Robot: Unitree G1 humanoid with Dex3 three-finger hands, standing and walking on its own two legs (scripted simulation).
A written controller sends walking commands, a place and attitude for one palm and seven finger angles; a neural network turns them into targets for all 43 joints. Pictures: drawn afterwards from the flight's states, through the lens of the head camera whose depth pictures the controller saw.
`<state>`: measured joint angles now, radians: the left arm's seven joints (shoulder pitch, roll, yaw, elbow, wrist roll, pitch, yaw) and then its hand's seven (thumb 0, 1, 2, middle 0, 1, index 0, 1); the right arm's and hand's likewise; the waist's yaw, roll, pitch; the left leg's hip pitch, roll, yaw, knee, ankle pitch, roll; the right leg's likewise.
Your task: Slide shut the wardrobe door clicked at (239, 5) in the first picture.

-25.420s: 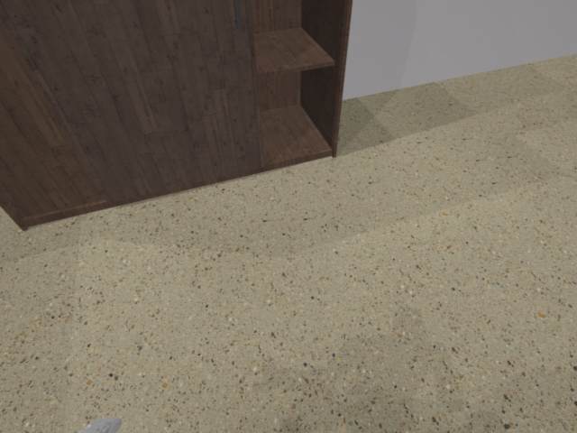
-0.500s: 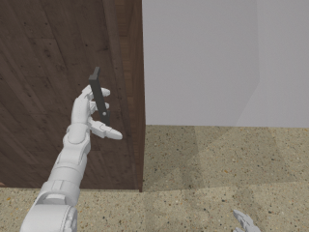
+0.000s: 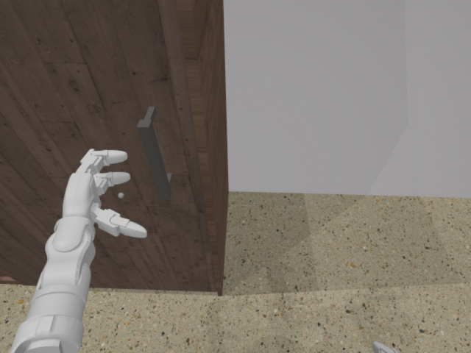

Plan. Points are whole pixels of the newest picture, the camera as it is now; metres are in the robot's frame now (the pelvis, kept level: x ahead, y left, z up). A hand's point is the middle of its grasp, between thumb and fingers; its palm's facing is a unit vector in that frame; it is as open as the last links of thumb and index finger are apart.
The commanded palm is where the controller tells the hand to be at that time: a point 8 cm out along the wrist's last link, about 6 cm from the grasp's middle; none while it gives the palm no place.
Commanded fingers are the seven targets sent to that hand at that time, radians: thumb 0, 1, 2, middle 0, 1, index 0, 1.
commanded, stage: slip the hand off the handle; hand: left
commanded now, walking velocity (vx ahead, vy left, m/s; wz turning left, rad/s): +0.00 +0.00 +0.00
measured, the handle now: (159, 157) +0.43 +0.16 +0.10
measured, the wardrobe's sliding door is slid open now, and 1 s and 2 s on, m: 0.00 0.00 0.00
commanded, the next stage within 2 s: draw the hand back to the body in 0.46 s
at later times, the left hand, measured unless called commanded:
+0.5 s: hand (107, 248) +0.26 +0.21 +0.08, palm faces +0.18 -0.97 -0.18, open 14.7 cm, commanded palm +0.23 +0.26 +0.10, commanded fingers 0.00 -0.55 0.20 -0.25 -1.15 -0.25 -1.15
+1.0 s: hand (79, 260) +0.22 +0.22 +0.12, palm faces +0.11 -0.99 -0.08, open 14.7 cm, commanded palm +0.19 +0.27 +0.13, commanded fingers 0.00 -0.48 0.23 -0.25 -1.11 -0.25 -1.11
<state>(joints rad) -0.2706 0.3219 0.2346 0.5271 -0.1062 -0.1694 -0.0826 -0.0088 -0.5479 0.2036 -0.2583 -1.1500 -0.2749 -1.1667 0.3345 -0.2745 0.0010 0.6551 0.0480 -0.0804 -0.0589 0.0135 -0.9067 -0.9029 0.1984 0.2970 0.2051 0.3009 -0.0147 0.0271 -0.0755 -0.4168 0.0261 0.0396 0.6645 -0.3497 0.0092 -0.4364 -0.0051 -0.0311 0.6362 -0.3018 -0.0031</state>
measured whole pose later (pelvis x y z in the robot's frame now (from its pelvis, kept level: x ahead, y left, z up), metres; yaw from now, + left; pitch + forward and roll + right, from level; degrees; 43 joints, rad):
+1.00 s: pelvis +0.00 -0.01 +0.00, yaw +2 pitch +0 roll -1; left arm 0.24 0.31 0.28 -0.06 -0.32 -0.07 -0.28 -0.01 -0.55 0.20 -0.26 -1.15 -0.25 -1.15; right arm 0.28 -0.27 0.04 0.65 0.06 -0.29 -0.10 0.02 -0.90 -0.90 0.20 0.30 0.20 0.30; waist 0.04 0.05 -0.07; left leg -0.30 0.03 0.00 0.65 -0.35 -0.01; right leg -0.30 0.00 -0.07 0.62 -0.31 -0.02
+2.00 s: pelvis +0.01 +0.01 +0.02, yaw +1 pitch -5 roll -1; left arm 0.44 0.34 0.33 -0.37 -0.07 -0.09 0.11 0.02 0.84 0.88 -0.21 -0.33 -0.21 -0.33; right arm 0.21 -0.23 0.02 0.66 0.00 -0.14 -0.07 0.02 -0.91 -0.90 0.20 0.30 0.21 0.30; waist 0.08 0.06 0.01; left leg -0.08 0.01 0.03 0.46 -0.28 0.02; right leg -0.10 -0.02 -0.04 0.43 -0.24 0.01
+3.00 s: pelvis -0.07 +0.03 +0.00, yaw +1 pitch +0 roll -2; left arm 0.49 0.39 0.43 -0.52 0.00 -0.26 0.15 0.02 0.89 0.90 -0.22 -0.30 -0.21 -0.31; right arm 0.24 -0.21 0.01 0.57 0.00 -0.11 -0.07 0.01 -0.90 -0.90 0.20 0.30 0.21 0.30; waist 0.01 -0.02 0.04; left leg -0.41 -0.01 0.04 0.66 -0.25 0.07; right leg -0.39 0.00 0.02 0.58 -0.19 0.03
